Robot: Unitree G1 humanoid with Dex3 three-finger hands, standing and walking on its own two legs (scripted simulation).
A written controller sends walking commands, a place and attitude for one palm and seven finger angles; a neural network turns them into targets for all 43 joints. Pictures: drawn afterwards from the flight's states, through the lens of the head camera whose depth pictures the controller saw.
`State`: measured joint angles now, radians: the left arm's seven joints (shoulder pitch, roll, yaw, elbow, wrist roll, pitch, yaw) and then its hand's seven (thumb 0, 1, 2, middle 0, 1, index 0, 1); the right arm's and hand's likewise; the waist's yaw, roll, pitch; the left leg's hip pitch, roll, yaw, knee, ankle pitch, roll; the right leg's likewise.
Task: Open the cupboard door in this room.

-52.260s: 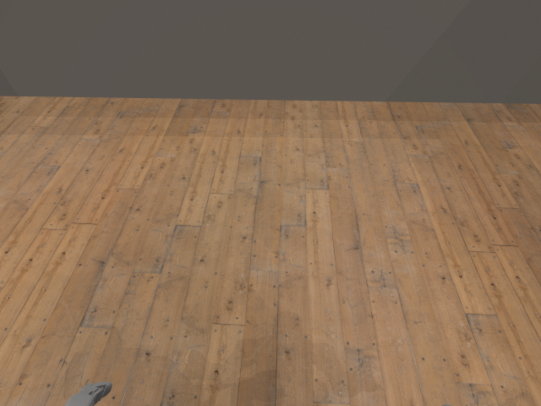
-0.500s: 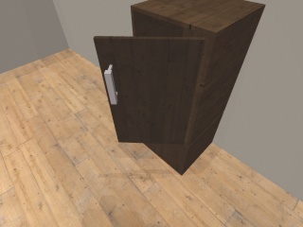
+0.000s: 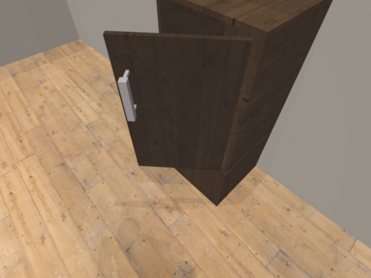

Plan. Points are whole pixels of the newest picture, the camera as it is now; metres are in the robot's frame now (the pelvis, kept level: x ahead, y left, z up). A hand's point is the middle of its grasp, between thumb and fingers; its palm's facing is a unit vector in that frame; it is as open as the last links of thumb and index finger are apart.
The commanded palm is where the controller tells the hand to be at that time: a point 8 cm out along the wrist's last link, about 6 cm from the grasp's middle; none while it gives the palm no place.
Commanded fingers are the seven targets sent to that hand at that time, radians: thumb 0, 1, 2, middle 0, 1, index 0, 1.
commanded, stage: come to a stop and stand still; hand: left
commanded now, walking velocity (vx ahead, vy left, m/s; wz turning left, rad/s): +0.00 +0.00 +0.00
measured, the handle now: (129, 96) +0.58 +0.20 +0.04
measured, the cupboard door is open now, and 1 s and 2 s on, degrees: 42 42 42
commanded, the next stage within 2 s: look again from close up in 0.42 s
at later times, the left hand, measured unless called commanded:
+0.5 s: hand out of the picture +0.04 +0.17 -0.18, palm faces +0.01 -0.98 -0.20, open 7.3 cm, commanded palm none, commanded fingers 0.00 0.90 0.90 -0.20 -0.30 -0.20 -0.30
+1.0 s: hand out of the picture +0.04 +0.17 -0.18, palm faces +0.03 -0.98 -0.20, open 7.3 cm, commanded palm none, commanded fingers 0.00 0.90 0.90 -0.20 -0.30 -0.20 -0.30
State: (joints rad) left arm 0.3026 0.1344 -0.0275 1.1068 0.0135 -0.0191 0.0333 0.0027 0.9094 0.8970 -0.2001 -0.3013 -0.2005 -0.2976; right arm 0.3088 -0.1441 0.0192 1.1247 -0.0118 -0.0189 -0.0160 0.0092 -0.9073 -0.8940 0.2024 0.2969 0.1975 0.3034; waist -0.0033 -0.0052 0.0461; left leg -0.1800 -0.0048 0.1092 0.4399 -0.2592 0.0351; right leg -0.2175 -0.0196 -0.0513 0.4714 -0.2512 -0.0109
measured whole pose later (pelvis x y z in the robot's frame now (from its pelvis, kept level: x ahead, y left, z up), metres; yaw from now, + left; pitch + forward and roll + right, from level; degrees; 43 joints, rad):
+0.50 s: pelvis +0.03 +0.00 +0.00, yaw +0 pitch +0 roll +0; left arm 0.25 0.17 -0.01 1.11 0.02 -0.02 0.04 0.00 0.92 0.90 -0.20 -0.30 -0.20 -0.30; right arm 0.24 -0.16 0.01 1.14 -0.02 -0.03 -0.03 0.01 -0.92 -0.89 0.20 0.30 0.20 0.30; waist 0.00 -0.01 0.04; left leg -0.13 0.00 0.10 0.42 -0.29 0.02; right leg -0.16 -0.01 -0.06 0.46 -0.29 -0.02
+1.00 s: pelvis +0.03 -0.01 +0.00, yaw +1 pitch +0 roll +0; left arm 0.26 0.17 -0.01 1.11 0.01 -0.02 0.04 0.00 0.92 0.90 -0.20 -0.30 -0.20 -0.30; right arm 0.25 -0.15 0.01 1.16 -0.02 -0.03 -0.03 0.01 -0.91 -0.89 0.20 0.30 0.20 0.30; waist 0.00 -0.02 0.03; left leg -0.11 0.00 0.09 0.40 -0.29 0.02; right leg -0.14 -0.01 -0.07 0.44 -0.29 -0.02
